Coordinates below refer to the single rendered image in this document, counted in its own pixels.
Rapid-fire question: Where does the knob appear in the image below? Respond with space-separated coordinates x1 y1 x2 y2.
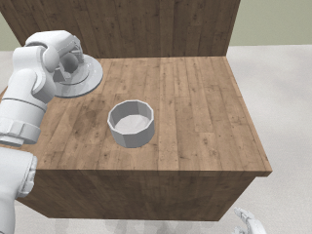
59 53 79 73

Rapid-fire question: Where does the table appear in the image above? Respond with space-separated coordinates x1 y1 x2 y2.
0 0 273 221

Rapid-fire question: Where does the lid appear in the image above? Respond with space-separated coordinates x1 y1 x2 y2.
54 54 103 98

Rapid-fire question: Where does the pot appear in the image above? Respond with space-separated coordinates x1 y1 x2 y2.
107 99 155 148

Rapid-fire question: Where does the robot left upper arm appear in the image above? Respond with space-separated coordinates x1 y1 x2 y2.
0 146 38 234

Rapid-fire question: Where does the left robot forearm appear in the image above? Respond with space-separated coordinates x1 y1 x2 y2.
0 39 60 147

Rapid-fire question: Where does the left robot hand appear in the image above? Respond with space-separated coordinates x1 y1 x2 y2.
25 30 84 83

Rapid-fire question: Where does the right robot hand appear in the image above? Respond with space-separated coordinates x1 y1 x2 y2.
231 207 267 234

